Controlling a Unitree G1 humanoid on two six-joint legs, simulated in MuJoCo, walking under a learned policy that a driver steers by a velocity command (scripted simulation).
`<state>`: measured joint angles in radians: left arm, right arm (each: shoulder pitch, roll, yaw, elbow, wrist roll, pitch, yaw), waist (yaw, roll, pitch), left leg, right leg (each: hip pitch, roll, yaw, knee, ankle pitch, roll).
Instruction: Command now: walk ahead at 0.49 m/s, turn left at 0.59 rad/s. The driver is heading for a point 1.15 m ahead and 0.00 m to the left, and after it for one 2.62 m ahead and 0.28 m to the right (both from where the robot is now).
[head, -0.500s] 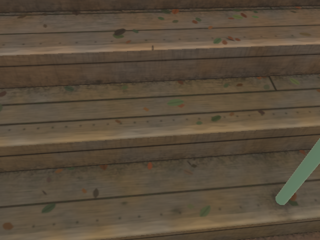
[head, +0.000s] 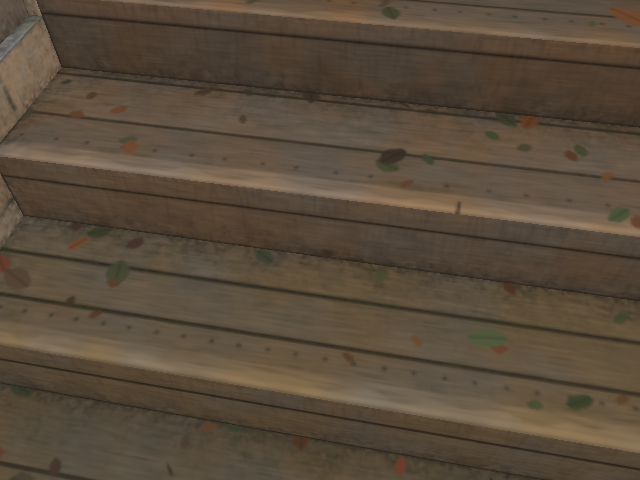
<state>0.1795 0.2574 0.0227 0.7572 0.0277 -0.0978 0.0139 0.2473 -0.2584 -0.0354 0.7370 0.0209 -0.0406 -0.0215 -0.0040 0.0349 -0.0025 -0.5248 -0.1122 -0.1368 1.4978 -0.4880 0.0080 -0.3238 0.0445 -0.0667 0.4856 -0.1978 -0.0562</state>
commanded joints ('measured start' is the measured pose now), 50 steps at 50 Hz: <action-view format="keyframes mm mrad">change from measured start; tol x64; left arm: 1 81 46 7 -5 -5 22 10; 41 -496 -71 -91 -240 -17 137 -108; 50 461 175 33 129 33 76 -51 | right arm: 1 -27 -16 13 -134 4 10 3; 50 118 -49 26 245 -68 -36 176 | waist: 1 -9 -83 70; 50 217 -176 -215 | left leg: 1 -496 137 15 414 52 -28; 11 -1021 196 59 605 112 -43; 18 -54 -4 431 -270 -149 122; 22 522 444 -811 -1119 -23 310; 41 301 405 227 -1440 706 221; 46 608 448 360 -1004 2023 277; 50 -480 70 -76 321 527 120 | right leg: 1 181 -344 369 -282 -163 -174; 14 132 -281 25 -441 174 -116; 19 417 -331 -82 95 1699 -115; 22 -325 17 231 1290 65 -24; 33 -1096 -15 239 1943 114 -250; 46 -406 135 -157 563 -211 -102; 50 256 -167 862 -3 -328 -302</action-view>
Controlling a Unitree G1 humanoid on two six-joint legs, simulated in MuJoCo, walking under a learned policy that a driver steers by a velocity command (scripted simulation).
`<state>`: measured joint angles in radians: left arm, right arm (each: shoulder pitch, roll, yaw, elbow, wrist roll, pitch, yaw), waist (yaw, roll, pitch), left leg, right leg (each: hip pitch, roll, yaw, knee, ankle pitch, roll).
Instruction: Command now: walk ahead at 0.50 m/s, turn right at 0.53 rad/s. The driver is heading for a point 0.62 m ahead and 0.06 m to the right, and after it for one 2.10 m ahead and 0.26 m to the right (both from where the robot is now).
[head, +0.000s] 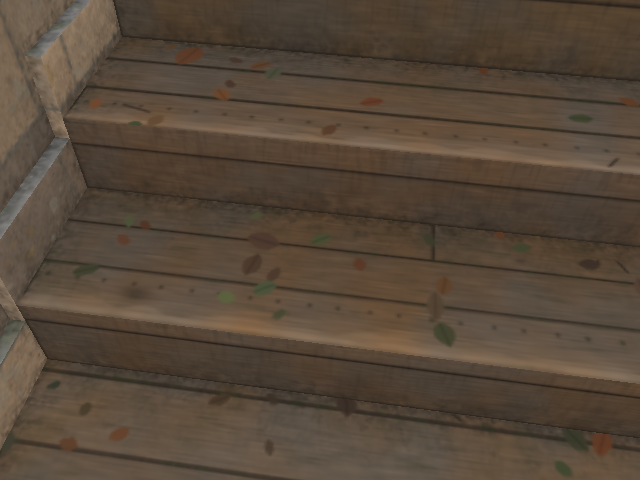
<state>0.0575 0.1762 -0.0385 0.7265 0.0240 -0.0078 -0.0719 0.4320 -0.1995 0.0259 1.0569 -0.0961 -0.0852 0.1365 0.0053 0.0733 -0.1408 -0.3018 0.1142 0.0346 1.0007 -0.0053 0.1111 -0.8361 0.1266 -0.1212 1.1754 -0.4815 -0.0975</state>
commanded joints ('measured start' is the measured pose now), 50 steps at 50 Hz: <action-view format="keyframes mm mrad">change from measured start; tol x64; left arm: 1 531 187 83 200 39 -40 36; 50 -357 -17 11 -98 25 78 -43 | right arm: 1 -121 -47 -24 -99 26 -1 -8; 15 -822 47 67 -449 51 27 -102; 21 134 -280 -55 -211 18 48 -99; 50 281 -95 14 137 37 -66 11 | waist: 1 154 -177 23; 50 76 179 69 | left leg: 1 -826 -165 -278 977 51 39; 12 -1177 -34 -136 869 -405 65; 18 -188 -206 147 179 -372 -38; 22 127 239 -1053 -619 -926 168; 44 498 221 -37 -899 -37 129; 50 253 185 125 -822 1429 135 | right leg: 1 644 -238 868 -664 -102 -259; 15 -48 -252 540 -1114 234 -170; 18 382 -280 407 -835 1514 -133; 22 -276 -37 435 616 475 -24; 35 -721 -134 299 1074 360 -219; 44 -964 -271 155 583 534 -209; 50 10 -91 -134 207 214 -81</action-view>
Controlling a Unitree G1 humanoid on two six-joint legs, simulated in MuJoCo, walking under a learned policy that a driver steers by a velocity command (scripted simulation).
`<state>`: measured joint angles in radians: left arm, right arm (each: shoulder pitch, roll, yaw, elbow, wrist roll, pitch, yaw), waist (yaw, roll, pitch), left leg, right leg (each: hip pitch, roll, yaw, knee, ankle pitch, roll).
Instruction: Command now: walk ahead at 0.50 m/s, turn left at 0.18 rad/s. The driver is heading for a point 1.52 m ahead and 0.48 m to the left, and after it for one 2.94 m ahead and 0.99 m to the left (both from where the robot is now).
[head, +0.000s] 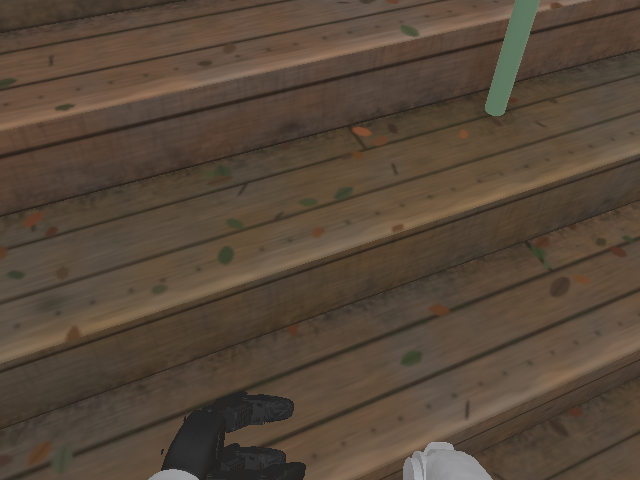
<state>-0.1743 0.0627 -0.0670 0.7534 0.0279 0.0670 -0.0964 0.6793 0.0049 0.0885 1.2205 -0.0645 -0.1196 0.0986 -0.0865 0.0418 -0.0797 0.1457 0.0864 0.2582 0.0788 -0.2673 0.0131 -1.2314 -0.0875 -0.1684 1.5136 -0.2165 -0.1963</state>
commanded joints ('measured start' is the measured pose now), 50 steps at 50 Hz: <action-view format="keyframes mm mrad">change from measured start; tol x64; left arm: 1 -17 115 51 -105 20 -10 -13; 30 691 278 72 352 96 -199 -6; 50 -95 45 -23 -105 20 -64 49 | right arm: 1 18 -347 -76 -12 22 -43 57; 24 -918 -192 -48 -468 49 141 -13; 50 -230 -244 -64 -144 25 6 10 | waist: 1 214 265 -48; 50 88 104 93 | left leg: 1 -97 213 -103 165 1772 240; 5 -793 -62 -441 1350 284 97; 16 -1443 -71 -426 2343 70 297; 22 -1598 20 -272 1809 250 287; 31 -204 -122 -595 786 22 291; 50 -948 80 -610 16 282 305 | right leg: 1 563 149 -70 -314 -127 32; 5 1297 -232 916 -1035 75 -199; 23 1056 -188 -70 -1461 162 -1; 29 1247 -243 -132 -1028 1631 -31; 32 457 60 134 -170 217 80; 36 88 126 415 555 295 12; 47 -255 -22 219 321 -30 41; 50 531 19 15 42 -110 140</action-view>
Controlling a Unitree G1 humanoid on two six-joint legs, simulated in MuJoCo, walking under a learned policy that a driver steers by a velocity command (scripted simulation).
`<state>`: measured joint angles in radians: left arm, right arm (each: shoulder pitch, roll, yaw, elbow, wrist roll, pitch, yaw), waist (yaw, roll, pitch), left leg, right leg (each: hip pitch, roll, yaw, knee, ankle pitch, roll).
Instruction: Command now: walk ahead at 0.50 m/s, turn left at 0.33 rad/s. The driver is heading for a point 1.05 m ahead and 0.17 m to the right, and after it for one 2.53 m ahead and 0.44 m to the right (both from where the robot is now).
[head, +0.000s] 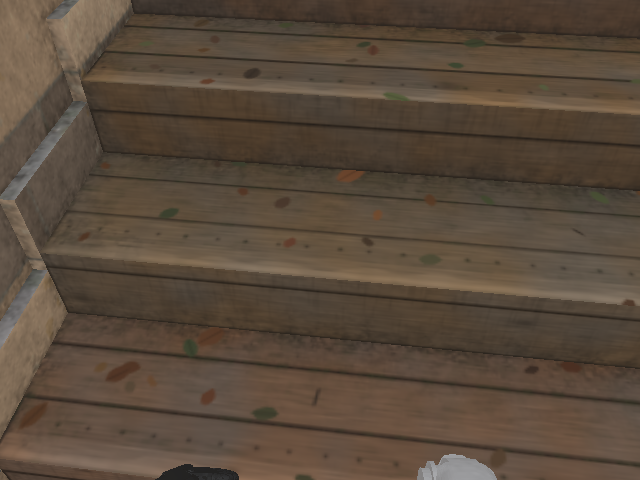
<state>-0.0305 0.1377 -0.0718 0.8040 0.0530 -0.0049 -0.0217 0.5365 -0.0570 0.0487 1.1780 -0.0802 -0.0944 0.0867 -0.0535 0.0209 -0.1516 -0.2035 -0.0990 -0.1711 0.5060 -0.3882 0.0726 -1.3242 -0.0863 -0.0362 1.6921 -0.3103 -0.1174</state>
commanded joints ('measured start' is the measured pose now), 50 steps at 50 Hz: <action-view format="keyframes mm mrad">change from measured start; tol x64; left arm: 1 -183 3 -3 -140 -11 14 -42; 27 763 -53 10 414 95 -94 -64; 50 106 -48 44 97 -52 -45 -87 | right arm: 1 -79 -225 -35 -104 53 -29 27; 29 -1008 -75 18 -548 13 141 -22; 50 -262 -46 -33 -85 -40 25 -44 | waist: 1 83 117 146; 50 95 3 168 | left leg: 1 -505 286 -163 -360 759 254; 4 78 261 -43 27 1634 199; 6 -613 -1 -86 574 455 86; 20 -1318 102 27 1721 403 182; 27 -1523 240 184 1332 476 124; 37 358 337 -346 242 200 276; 50 -103 409 238 -300 214 147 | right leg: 1 666 70 -141 -176 5 76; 7 1307 -169 1032 -1306 -635 -213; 30 950 -147 107 -1615 571 -157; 35 1323 -184 63 -1253 1724 -96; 38 598 111 275 -200 308 0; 50 -67 43 178 609 47 -219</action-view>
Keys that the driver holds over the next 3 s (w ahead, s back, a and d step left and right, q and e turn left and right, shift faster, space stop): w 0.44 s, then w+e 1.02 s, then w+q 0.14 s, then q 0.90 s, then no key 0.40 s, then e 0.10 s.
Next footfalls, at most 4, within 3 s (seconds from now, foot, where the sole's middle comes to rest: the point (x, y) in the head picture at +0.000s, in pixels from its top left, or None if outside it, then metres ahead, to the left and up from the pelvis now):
0.06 right None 0.22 -0.12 -0.60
0.68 left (253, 413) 0.56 0.12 -0.44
1.24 right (426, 241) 0.78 -0.19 -0.27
1.76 left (383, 67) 1.10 -0.15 -0.11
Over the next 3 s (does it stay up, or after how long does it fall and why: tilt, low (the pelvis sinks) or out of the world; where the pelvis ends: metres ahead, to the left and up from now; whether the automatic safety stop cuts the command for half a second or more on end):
stays up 1.03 -0.23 0.65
